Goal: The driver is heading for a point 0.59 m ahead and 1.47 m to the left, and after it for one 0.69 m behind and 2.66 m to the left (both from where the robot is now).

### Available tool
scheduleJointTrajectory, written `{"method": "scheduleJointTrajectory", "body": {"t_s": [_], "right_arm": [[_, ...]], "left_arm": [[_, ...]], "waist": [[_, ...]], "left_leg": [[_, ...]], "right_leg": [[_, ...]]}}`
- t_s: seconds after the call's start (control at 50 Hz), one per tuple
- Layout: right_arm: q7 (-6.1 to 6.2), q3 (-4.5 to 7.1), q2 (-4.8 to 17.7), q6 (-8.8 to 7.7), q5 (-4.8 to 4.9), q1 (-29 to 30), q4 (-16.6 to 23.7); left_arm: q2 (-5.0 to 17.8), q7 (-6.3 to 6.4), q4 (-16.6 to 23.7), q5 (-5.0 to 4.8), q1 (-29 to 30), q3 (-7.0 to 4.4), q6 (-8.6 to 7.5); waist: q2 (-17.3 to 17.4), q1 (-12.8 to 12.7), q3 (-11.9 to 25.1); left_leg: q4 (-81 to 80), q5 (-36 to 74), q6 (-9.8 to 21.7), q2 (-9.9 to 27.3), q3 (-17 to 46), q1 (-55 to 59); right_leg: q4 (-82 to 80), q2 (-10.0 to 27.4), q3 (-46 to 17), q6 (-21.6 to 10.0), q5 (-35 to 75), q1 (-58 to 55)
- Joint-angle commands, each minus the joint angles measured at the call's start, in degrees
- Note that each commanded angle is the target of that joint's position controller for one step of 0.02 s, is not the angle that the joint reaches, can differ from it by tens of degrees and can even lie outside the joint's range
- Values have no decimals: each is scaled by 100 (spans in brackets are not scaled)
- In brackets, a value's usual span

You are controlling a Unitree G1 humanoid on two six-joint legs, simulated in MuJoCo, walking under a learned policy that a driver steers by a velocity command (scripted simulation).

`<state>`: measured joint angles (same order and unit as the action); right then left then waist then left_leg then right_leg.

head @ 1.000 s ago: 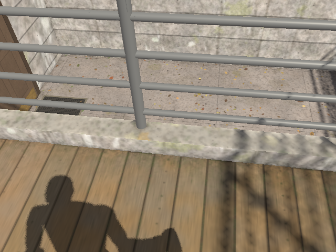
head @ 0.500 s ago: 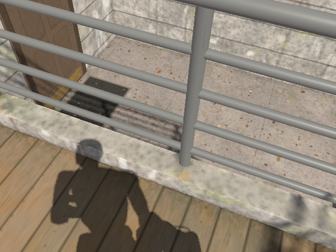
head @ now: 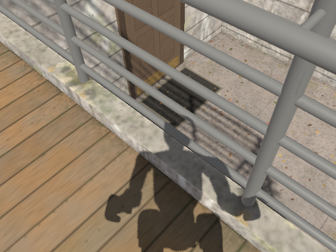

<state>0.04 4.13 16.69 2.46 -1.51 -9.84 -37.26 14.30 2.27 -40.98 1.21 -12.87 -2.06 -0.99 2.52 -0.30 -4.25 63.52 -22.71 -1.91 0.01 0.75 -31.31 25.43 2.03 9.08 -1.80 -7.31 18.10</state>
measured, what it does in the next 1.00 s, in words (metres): steps on the spot, turning left: left foot, then right foot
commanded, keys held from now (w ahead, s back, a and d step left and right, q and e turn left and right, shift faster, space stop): q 0.44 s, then no key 0.18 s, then w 0.32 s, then w+q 0.06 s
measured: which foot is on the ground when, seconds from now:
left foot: up 0.00-0.14, down 0.16-0.62, up 0.64-1.00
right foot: down 0.00-0.14, up 0.16-0.60, down 0.62-1.00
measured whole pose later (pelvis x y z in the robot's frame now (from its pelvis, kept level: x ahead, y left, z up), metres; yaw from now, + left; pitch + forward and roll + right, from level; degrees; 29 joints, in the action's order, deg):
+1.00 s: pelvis +0.05 +0.05 +0.01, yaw +21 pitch +0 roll +0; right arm -3.1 3.1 15.0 0.5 -1.4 -12.3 -45.0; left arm 14.7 -0.2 -48.4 1.5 -22.0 -3.1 -2.7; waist 0.2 -2.8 -0.7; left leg 39.9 -20.1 -0.1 1.0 -2.0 -21.5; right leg 21.6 0.5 0.7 -1.0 -17.2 4.3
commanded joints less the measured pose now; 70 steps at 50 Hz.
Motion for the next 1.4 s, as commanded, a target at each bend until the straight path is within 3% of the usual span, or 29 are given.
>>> {"method": "scheduleJointTrajectory", "body": {"t_s": [0.02, 0.08, 0.12, 0.14, 0.16, 0.18, 0.2, 0.26, 0.32, 0.36, 0.42, 0.5, 0.6, 0.62, 0.64, 0.66, 0.68, 0.7, 0.76, 0.88, 1.0, 1.02, 1.06, 1.08, 1.1, 1.14, 1.2, 1.26, 1.4], "right_arm": [[6, -4, 84, 64, 18, -321, 461], [-120, 41, 243, 39, 39, -308, 532], [-148, 55, 197, -51, 53, -461, 511], [-128, 90, 250, -114, 22, -754, 386], [-33, 130, 572, -199, -18, -888, 497], [104, 316, 1324, -107, 96, -714, 721], [189, 310, 1125, -25, 88, -947, 630], [104, 147, 684, 49, 72, -50, 631], [27, 87, 429, -99, 161, -263, 447], [51, 134, 530, -137, 142, -525, 276], [132, 182, 588, -119, 80, -651, 239], [62, 271, 786, -44, 28, -795, 137], [-3, 223, 710, -34, 100, -353, 42], [32, 165, 547, -58, 130, -317, 35], [52, 43, 48, -74, 124, -679, 40], [57, 134, 442, -85, 28, -462, 178], [77, 204, 667, -103, -105, -329, 84], [31, 231, 698, -118, -85, -337, -69], [-129, 196, 582, -160, -99, -670, -451], [-273, -1, 196, -269, -40, 189, -300], [-315, -77, 128, -323, 29, 185, -299], [-310, -78, 140, -342, 47, -66, -430], [-232, 25, 417, -432, -8, -1420, -901], [-180, 159, 1135, -489, -37, -2067, -935], [-191, 153, 1291, -493, 114, -1973, -978], [-148, -31, 621, -544, 111, -1185, -892], [-25, -134, 432, -687, 93, -956, -956], [35, -100, 520, -728, 147, -1226, -1057], [49, 9, 827, -728, 158, -1743, -1371]], "left_arm": [[892, 20, 367, 59, 209, -282, -64], [1030, -48, 267, 83, -5, -415, -24], [1096, -61, 227, 42, -82, -488, 60], [991, -71, 157, 77, -332, -495, 115], [644, -105, 205, 126, -538, -422, 259], [445, -11, 694, 50, -100, -360, 318], [733, 51, 715, 41, 302, -390, 424], [567, -47, 465, -108, -90, -318, 373], [639, -79, 286, -61, -264, -319, 425], [627, -37, 285, -140, -168, -271, 429], [600, -5, 383, -50, 94, -244, 434], [598, 15, 518, -121, 288, -195, 362], [434, 33, 340, -165, -276, -176, 205], [562, 42, 344, -60, -365, -206, 155], [860, 33, 421, 62, -417, -220, 106], [1458, 10, 421, 51, -419, -406, 159], [1282, 13, 428, 72, -282, -372, 172], [1059, -1, 403, 40, -12, -305, 157], [873, -63, 235, 6, -28, -255, 32], [770, -209, -296, 25, -807, -288, -209], [1102, -263, -559, 3, -936, -367, -257], [1233, -312, -535, -58, -754, -407, -220], [827, -319, -480, -5, -504, -289, -219], [209, -372, -94, -75, -262, -97, -249], [682, -360, 69, 116, 70, -220, -212], [745, -314, -148, -13, -51, -239, -178], [707, -326, -327, 91, -143, -225, -122], [574, -345, -242, 156, 223, -180, -80], [527, -325, 319, 30, 1681, 0, -64]], "waist": [[-1040, 198, 807], [-1239, 77, 846], [-931, 165, 828], [-434, 220, 848], [1372, 312, 746], [2286, 385, 603], [1217, 515, 488], [709, -105, 315], [224, -106, 706], [143, -1, 711], [330, 184, 715], [221, 301, 784], [205, -93, 690], [-61, -159, 619], [-1456, -7, 902], [-2145, -220, 439], [-1289, -150, 10], [-984, 9, -254], [-1000, 80, -168], [-1036, -340, -15], [-1111, -236, -93], [-929, -18, -43], [-206, 649, 334], [1535, 889, 688], [1319, 777, 226], [258, 230, -364], [297, 24, -125], [-21, 77, 220], [181, 485, -31]], "left_leg": [[-948, 329, 111, 293, -76, 833], [-1636, 282, 201, 237, -359, 1299], [-2614, 425, 325, 102, -490, 1850], [-3166, 465, 402, 15, -251, 2321], [-4482, 561, 687, 1092, 1455, 2528], [-4805, 1935, 1482, 2035, 2866, 2000], [-4812, 2235, 1729, 1920, 2490, 1715], [-4504, 2260, 1366, 918, 1513, 1670], [-4394, 3238, 1429, 881, 1593, 2132], [-4449, 3080, 1555, 906, 1805, 2391], [-4403, 2825, 1714, 896, 2011, 2637], [-4114, 3197, 1662, 951, 2279, 2561], [-3764, 2852, 1088, 443, 2088, 1499], [-3476, 2075, 794, 230, 2067, 1059], [-2226, -198, 472, -448, 1266, 529], [-1373, -1165, 401, -979, 542, -53], [-657, -750, 407, -694, 910, -271], [-419, -310, 398, -595, 918, -370], [-124, 323, 182, -532, 591, -317], [-1257, 454, -8, 60, -160, -360], [-2925, 301, 316, -81, -636, 1286], [-3351, 528, 406, -204, -671, 2000], [-3879, 149, 633, 6, -18, 3792], [-5189, -1595, 1227, 1679, 2732, 4479], [-5656, -1678, 1715, 2060, 4089, 3792], [-5640, -1407, 1664, 1651, 3172, 3010], [-5697, 782, 1428, 940, 2015, 3001], [-5462, 2401, 1649, 880, 1724, 3338], [-5230, 3081, 1701, 733, 1734, 3194]], "right_leg": [[-834, 1480, -733, -847, 1126, -120], [-725, 1494, -615, -714, 346, -110], [-268, 1417, -436, -466, -391, 54], [390, 1200, -233, -183, -936, 378], [2273, 566, 394, 269, -2083, 1197], [3110, -219, -113, 435, -2921, 2069], [3832, -22, -682, 404, -2621, 1905], [3908, 61, -979, 323, -1436, 1821], [4038, -27, -1035, 459, -1393, 1604], [3816, 5, -1128, 491, -1358, 1632], [3203, -18, -1202, 553, -1587, 1627], [2460, -133, -1217, 436, -1772, 1076], [409, -445, -752, 186, -867, -816], [-177, -103, -1193, 82, -720, -1235], [-874, 1359, -2782, -197, -1205, -1689], [-1371, 2085, -4048, -923, -1431, -994], [-1526, 1937, -4083, -1089, -2524, -756], [-1546, 1589, -3643, -932, -3096, -623], [-1548, 1002, -2704, -722, -2284, -994], [-1447, 999, -2210, -1022, -1138, -1580], [-1238, 1168, -1840, -994, -1111, -689], [-1102, 1098, -1696, -961, -1294, -338], [432, 687, -1008, -650, -969, 660], [2554, -101, -135, -292, -1751, 1823], [3395, -331, -802, -331, -2409, 2546], [3624, 199, -1157, -423, -1524, 2351], [3338, 307, -1021, -120, -886, 1972], [3003, 193, -861, 111, -686, 2181], [1473, 77, -872, 444, 457, 2195]]}}
Velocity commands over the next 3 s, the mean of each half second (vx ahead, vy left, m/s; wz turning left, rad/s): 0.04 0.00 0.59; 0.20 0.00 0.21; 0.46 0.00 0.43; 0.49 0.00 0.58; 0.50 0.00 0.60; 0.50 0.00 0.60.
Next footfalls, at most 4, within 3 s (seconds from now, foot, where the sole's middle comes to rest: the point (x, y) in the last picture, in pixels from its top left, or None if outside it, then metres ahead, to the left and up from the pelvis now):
0.16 left None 0.06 0.12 -0.77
0.62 right None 0.07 -0.06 -0.77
1.06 left None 0.08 0.19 -0.77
1.54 right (127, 247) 0.47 0.21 -0.77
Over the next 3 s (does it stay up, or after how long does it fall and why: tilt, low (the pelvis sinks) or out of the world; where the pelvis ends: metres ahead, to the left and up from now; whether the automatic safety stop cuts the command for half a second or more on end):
stays up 0.68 0.89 0.01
